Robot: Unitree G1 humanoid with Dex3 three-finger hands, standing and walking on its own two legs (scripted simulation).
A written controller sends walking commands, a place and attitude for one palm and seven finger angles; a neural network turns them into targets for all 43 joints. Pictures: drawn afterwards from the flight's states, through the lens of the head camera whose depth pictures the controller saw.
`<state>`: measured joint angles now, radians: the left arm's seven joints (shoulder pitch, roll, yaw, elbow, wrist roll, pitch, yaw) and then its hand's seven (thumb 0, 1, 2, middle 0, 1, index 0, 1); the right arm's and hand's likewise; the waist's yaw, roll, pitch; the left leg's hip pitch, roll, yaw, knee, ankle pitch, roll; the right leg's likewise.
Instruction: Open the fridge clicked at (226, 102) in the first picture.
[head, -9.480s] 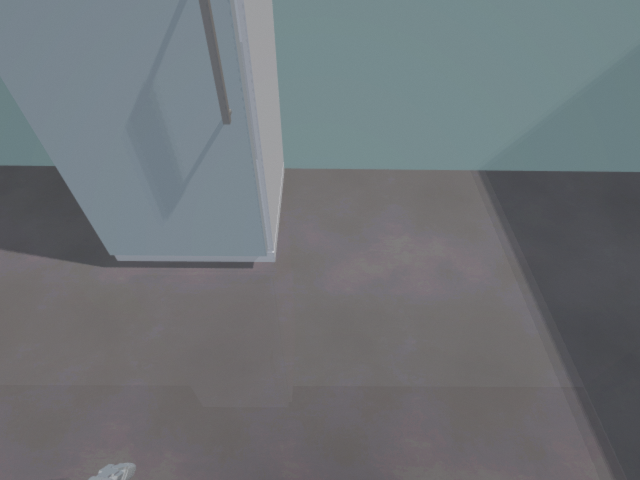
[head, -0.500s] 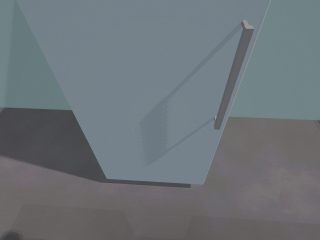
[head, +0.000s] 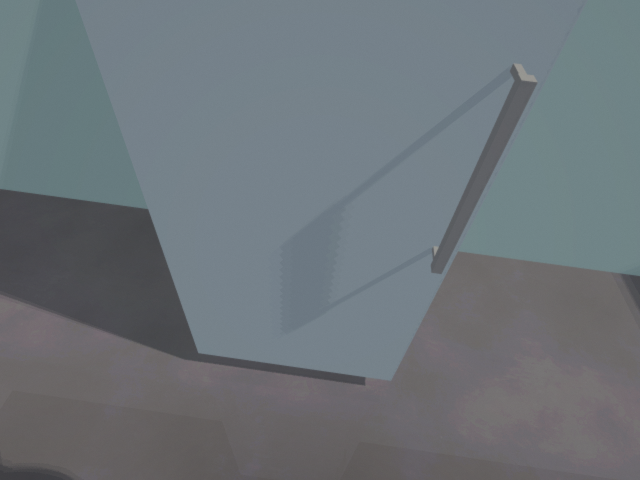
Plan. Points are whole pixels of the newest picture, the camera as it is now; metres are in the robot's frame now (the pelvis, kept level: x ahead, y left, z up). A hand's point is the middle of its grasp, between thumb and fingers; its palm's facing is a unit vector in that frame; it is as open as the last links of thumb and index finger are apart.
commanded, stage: look again from close up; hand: right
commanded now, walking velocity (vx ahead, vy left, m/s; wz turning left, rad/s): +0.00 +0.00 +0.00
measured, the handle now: (469, 187) +0.52 -0.19 +0.11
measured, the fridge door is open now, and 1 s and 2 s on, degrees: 0 0 0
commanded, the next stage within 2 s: raise the hand to about handle height in 0.98 s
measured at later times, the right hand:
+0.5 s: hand out of the picture +0.03 -0.15 -0.16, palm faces +0.02 +0.97 -0.24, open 7.3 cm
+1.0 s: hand out of the picture +0.01 -0.14 -0.17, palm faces +0.03 +0.98 -0.21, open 7.3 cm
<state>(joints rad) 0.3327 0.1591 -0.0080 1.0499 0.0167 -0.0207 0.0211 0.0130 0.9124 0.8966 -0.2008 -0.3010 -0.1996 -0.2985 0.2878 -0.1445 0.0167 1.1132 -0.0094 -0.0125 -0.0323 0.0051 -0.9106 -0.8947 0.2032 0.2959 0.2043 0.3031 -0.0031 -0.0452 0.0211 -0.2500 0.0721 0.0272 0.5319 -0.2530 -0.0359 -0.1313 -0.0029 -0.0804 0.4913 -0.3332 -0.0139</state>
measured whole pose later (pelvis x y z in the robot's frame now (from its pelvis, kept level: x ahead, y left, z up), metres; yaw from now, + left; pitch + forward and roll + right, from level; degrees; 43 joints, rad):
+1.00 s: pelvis +0.00 +0.04 +0.01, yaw +0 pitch -1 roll -1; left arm 0.29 0.16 -0.01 1.12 0.02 -0.02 0.02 0.01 0.90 0.90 -0.20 -0.30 -0.20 -0.30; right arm 0.24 -0.17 0.00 1.11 -0.01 -0.02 -0.02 0.01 -0.91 -0.89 0.20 0.30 0.21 0.30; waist -0.01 -0.01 0.06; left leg -0.23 0.02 0.05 0.47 -0.22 0.02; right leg -0.10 -0.06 -0.06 0.41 -0.28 0.04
